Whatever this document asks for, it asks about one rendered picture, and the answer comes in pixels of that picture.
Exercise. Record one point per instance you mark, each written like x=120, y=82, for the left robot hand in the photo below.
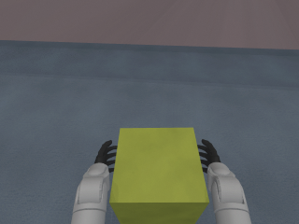
x=103, y=157

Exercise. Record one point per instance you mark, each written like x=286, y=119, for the left robot forearm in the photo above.
x=90, y=205

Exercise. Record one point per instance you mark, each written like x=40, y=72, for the carton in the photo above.
x=158, y=177

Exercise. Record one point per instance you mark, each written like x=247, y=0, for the right robot hand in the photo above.
x=211, y=154

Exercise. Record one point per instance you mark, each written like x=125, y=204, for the right robot forearm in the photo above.
x=228, y=197

